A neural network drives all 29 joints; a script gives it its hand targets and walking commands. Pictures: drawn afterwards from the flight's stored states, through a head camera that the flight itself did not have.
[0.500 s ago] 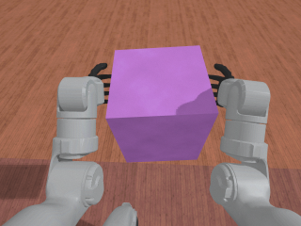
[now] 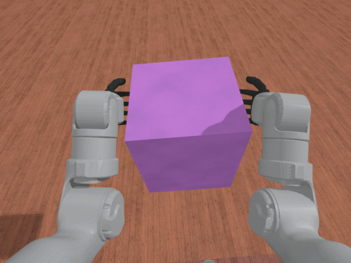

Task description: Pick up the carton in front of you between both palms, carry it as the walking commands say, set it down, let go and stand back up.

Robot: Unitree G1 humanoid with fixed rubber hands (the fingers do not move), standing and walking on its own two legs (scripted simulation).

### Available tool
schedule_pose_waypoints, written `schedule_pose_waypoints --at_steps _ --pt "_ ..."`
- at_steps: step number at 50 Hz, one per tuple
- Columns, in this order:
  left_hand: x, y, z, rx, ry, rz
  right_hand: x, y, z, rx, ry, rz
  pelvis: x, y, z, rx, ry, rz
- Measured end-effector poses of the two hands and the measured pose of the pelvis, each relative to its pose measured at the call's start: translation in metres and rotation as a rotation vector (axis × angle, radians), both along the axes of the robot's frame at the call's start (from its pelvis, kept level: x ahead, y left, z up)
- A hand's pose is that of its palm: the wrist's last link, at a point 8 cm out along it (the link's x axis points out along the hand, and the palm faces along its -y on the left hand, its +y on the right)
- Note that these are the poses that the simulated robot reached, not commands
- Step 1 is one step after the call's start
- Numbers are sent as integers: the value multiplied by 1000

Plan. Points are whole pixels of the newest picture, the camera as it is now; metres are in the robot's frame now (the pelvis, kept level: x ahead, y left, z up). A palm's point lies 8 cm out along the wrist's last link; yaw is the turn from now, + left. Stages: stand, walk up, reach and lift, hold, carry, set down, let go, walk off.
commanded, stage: carry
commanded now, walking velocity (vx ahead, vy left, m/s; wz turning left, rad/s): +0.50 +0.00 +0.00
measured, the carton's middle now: (185, 130) +0.40 +0.00 +0.09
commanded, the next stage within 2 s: none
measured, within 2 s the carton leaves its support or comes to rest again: neither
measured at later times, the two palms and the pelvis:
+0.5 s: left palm (133, 28) +0.70 +0.16 +0.20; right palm (234, 34) +0.67 -0.14 +0.21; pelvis +0.30 +0.04 +0.05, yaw -1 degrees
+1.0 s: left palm (142, 5) +0.95 +0.16 +0.18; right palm (217, 5) +0.98 -0.13 +0.18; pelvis +0.61 +0.00 +0.07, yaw +2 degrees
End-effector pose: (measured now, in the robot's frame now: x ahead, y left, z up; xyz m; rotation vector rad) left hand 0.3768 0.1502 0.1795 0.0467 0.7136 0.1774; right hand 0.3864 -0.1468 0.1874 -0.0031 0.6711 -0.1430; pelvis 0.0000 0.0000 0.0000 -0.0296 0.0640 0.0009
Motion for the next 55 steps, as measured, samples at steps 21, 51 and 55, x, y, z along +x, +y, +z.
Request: schedule_pose_waypoints --at_steps 21,51,55 --pt "269 21 21 7 94 -29 251 24 24 -46 38 -53 261 33 32 40 -4 -13" --pt "587 16 -8 -1 196 139 604 21 -15 9 178 26 619 -3 70 62 38 33" --pt "624 23 -22 -38 144 142 636 30 -27 40 125 7 674 9 66 54 35 35"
